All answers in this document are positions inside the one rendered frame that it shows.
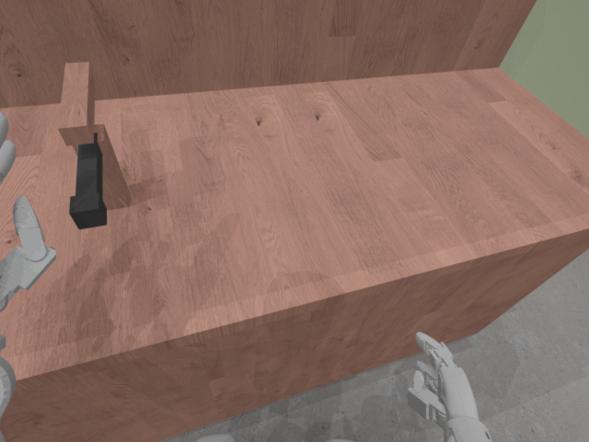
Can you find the robot left hand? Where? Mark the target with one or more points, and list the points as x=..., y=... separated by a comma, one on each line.
x=21, y=268

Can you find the tap lever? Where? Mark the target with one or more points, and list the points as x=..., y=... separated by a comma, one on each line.
x=87, y=207

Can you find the counter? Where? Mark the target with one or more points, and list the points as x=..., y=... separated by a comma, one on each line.
x=294, y=189

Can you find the robot right hand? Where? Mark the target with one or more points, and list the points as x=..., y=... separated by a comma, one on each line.
x=449, y=394

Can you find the right robot forearm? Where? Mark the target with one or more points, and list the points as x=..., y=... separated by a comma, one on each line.
x=466, y=429

